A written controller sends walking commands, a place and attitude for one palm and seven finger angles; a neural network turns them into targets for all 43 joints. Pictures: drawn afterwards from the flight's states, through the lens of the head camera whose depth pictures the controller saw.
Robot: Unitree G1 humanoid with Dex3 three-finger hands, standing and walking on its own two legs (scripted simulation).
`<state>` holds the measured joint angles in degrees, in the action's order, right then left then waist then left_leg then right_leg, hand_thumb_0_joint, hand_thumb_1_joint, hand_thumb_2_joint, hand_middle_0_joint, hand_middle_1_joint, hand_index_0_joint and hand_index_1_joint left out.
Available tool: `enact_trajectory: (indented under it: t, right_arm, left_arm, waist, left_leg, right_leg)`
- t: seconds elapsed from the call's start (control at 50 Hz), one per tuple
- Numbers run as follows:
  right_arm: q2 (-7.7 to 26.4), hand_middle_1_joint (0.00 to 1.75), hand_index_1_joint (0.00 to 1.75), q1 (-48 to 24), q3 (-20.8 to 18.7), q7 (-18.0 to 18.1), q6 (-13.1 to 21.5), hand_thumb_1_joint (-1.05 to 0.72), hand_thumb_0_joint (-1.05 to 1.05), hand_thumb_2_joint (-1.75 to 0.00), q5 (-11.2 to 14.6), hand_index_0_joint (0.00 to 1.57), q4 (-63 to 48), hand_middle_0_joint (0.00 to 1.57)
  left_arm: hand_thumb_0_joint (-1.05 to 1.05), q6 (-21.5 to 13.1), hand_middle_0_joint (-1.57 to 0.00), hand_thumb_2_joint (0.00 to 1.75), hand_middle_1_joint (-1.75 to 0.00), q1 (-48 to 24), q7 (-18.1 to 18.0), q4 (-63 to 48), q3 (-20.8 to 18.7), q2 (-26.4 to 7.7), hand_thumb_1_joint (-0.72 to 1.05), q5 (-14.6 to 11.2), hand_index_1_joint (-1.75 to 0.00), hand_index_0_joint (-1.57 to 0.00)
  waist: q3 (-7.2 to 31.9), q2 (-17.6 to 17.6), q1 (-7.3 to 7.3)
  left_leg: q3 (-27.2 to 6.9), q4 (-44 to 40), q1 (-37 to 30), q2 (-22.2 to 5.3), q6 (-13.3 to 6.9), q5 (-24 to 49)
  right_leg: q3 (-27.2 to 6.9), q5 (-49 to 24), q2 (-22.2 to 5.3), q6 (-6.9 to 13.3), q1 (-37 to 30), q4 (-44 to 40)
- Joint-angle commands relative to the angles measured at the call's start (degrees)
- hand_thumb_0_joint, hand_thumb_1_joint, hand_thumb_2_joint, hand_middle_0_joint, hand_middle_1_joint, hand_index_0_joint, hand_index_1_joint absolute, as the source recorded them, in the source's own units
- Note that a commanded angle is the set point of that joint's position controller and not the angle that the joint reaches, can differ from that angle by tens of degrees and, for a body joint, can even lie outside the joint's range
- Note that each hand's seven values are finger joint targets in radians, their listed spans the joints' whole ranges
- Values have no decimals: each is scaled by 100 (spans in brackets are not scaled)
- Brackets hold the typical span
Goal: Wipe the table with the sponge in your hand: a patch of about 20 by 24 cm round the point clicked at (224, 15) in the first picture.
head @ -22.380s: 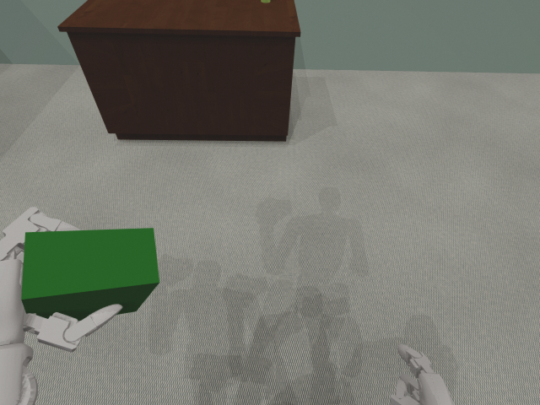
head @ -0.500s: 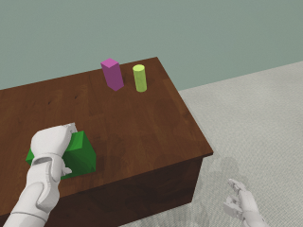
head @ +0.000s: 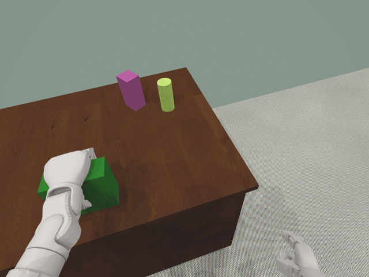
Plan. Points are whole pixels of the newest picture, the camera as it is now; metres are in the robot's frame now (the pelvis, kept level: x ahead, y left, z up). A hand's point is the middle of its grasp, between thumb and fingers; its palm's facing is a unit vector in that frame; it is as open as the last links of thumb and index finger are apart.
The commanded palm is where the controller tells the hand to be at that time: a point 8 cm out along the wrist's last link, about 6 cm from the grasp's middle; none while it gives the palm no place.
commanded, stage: move the sponge above the wiping area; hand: left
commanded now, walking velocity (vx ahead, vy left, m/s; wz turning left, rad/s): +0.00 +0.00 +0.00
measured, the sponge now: (86, 193) +0.28 +0.29 +0.00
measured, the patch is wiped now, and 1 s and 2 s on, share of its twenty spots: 0.00 0.00 0.00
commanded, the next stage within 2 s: lower the sponge onto the table in 0.82 s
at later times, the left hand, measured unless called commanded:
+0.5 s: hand (84, 174) +0.31 +0.29 +0.04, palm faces -0.05 -0.06 -1.00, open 10.4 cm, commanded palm +0.28 +0.29 +0.10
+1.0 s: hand (82, 178) +0.30 +0.28 +0.05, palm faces -0.04 -0.07 -1.00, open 10.4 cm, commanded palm +0.27 +0.28 +0.11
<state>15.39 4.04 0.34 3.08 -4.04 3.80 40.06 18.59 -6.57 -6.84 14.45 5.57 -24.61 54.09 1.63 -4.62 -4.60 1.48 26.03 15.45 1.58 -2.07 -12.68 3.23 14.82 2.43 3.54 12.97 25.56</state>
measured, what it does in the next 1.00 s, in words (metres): stands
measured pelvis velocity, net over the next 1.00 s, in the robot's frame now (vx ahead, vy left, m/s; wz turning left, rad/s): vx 0.00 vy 0.00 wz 0.01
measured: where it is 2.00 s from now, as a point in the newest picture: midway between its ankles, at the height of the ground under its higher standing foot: outside the picture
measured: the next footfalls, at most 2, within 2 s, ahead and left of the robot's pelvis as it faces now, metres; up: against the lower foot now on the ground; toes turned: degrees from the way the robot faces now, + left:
none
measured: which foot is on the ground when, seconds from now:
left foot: down 0.00-1.00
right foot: down 0.00-1.00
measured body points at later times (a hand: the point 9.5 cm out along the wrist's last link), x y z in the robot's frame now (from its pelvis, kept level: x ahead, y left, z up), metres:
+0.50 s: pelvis +0.01 +0.01 +0.00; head +0.02 -0.03 +0.45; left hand +0.31 +0.29 +0.10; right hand +0.20 -0.23 -0.11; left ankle +0.01 +0.10 -0.74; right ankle -0.02 -0.08 -0.74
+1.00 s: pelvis +0.00 +0.00 +0.00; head +0.01 -0.03 +0.45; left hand +0.29 +0.28 +0.10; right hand +0.23 -0.21 -0.10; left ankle +0.01 +0.10 -0.74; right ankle -0.02 -0.08 -0.74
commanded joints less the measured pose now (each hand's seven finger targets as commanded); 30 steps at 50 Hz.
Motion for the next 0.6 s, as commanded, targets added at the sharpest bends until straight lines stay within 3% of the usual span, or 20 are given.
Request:
enact_trajectory:
  t: [0.0, 0.04, 0.08, 0.1, 0.12, 0.18, 0.2, 0.22, 0.24, 0.3, 0.32, 0.38, 0.4, 0.46, 0.48, 0.5, 0.54, 0.58]
  right_arm:
    - [685, 30, 30, -897, -244, 43, 258, -90, 0, -90, 7, 20, -900, 20]
    - [643, 30, 30, -870, -242, 50, 261, -90, 0, -90, 28, 20, -936, 20]
    - [672, 30, 30, -845, -247, 52, 245, -90, 0, -90, 12, 20, -889, 20]
    - [690, 30, 30, -869, -243, 62, 234, -90, 0, -90, 0, 20, -869, 20]
    - [651, 30, 30, -816, -250, 70, 240, -90, 0, -90, 17, 20, -892, 20]
    - [663, 30, 30, -750, -245, 80, 231, -90, 0, -90, 21, 20, -814, 20]
    - [698, 30, 30, -751, -251, 90, 215, -90, 0, -90, 18, 20, -765, 20]
    - [660, 30, 30, -681, -271, 94, 218, -90, 0, -90, 29, 20, -818, 20]
    - [641, 30, 30, -722, -253, 82, 240, -90, 0, -90, 42, 20, -833, 20]
    - [695, 30, 30, -696, -277, 70, 210, -90, 0, -90, 13, 20, -799, 20]
    - [651, 30, 30, -717, -265, 60, 209, -90, 0, -90, 20, 20, -841, 20]
    - [655, 30, 30, -730, -286, 7, 196, -90, 0, -90, 32, 20, -901, 20]
    - [702, 30, 30, -750, -291, -8, 176, -90, 0, -90, 21, 20, -880, 20]
    - [705, 30, 30, -813, -246, -31, 131, -90, 0, -90, 43, 20, -938, 20]
    - [691, 30, 30, -786, -254, -32, 131, -90, 0, -90, 47, 20, -964, 20]
    - [727, 30, 30, -797, -271, -21, 120, -90, 0, -90, 26, 20, -934, 20]
    - [667, 30, 30, -826, -262, -27, 149, -90, 0, -90, 24, 20, -1021, 20]
    - [677, 30, 30, -830, -268, -29, 162, -90, 0, -90, 8, 20, -989, 20]
  left_arm:
    - [0, -42, -120, 130, -160, -1569, -245, -1117, -831, -1521, 10, 121, -160, -120]
    - [0, -86, -120, 130, -160, -1740, -211, -1054, -566, -1254, 10, 115, -160, -120]
    - [0, -119, -120, 130, -160, -1857, -234, -926, -714, -1446, 10, 191, -160, -120]
    - [0, -141, -120, 130, -160, -1944, -255, -991, -799, -1554, 10, 204, -160, -120]
    - [0, -173, -120, 130, -160, -2087, -262, -984, -627, -1360, 10, 183, -160, -120]
    - [0, -227, -120, 130, -160, -2365, -303, -643, -610, -1392, 10, 249, -160, -120]
    - [0, -230, -120, 130, -160, -2461, -330, -582, -800, -1611, 10, 258, -160, -120]
    - [0, -260, -120, 130, -160, -2467, -338, -618, -619, -1378, 10, 214, -160, -120]
    - [0, -285, -120, 130, -160, -2551, -345, -640, -570, -1350, 10, 231, -160, -120]
    - [0, -285, -120, 130, -160, -2478, -394, -638, -817, -1628, 10, 267, -160, -120]
    - [0, -276, -120, 130, -160, -2526, -385, -657, -635, -1409, 10, 263, -160, -120]
    - [0, -176, -120, 130, -160, -2077, -377, -627, -541, -1214, 10, 199, -160, -120]
    - [0, -118, -120, 130, -160, -1898, -376, -574, -733, -1376, 10, 173, -160, -120]
    - [0, 28, -120, 130, -160, -1750, -303, -592, -670, -1349, 10, 156, -160, -120]
    - [0, 39, -120, 130, -160, -1818, -280, -716, -506, -1191, 10, 139, -160, -120]
    - [0, 49, -120, 130, -160, -1759, -294, -772, -784, -1473, 10, 152, -160, -120]
    - [0, 0, -120, 130, -160, -1667, -277, -1046, -636, -1310, 10, 153, -160, -120]
    - [0, -52, -120, 130, -160, -1660, -310, -1182, -757, -1451, 10, 198, -160, -120]
  waist:
    - [1504, 138, -8]
    - [1449, 254, 72]
    - [1503, 286, 34]
    - [1517, 123, 12]
    - [1541, 105, 82]
    - [1533, 224, 112]
    - [1524, 100, 84]
    - [1581, 62, 132]
    - [1694, 59, 105]
    - [1810, -125, 53]
    - [1856, -22, 71]
    - [1823, 132, 34]
    - [1736, 171, -13]
    - [1643, 398, -18]
    - [1623, 359, 42]
    - [1600, 244, -19]
    - [1773, 201, -24]
    - [1764, 164, -29]
  left_leg:
    - [-521, -116, -776, 21, -84, 1530]
    - [-475, -96, -753, 9, -114, 1449]
    - [-487, -64, -743, 26, -106, 1513]
    - [-528, -86, -803, 31, -97, 1500]
    - [-485, -52, -807, 19, -110, 1501]
    - [-490, -42, -746, 21, -99, 1410]
    - [-522, -61, -753, 32, -86, 1352]
    - [-495, -62, -762, -1, -91, 1378]
    - [-501, -40, -793, 13, -89, 1413]
    - [-555, -28, -864, 3, -53, 1594]
    - [-546, -14, -870, -4, -54, 1631]
    - [-524, -4, -841, -31, -48, 1802]
    - [-557, -38, -813, -23, -36, 1800]
    - [-533, -69, -671, -7, -54, 1790]
    - [-514, -74, -705, -23, -65, 1786]
    - [-546, -97, -752, -19, -71, 1769]
    - [-515, -46, -842, -13, -98, 1918]
    - [-540, -39, -875, -20, -83, 1980]
  right_leg:
    - [-619, -1712, -133, 58, -406, -261]
    - [-535, -1622, -154, 12, -314, -282]
    - [-564, -1717, -151, 31, -320, -255]
    - [-626, -1660, -126, 59, -279, -271]
    - [-526, -1657, -150, 33, -273, -250]
    - [-508, -1547, -152, 28, -157, -256]
    - [-587, -1460, -124, 64, -128, -267]
    - [-452, -1442, -147, 38, -173, -229]
    - [-463, -1470, -158, 37, -185, -227]
    - [-527, -1593, -128, 82, -248, -193]
    - [-433, -1607, -148, 55, -251, -181]
    - [-437, -1810, -157, 40, -312, -165]
    - [-503, -1823, -133, 65, -344, -187]
    - [-456, -1943, -162, 23, -448, -185]
    - [-452, -1937, -166, 16, -418, -188]
    - [-526, -1881, -140, 48, -427, -212]
    - [-487, -2034, -175, 26, -543, -180]
    - [-521, -2080, -163, 41, -529, -168]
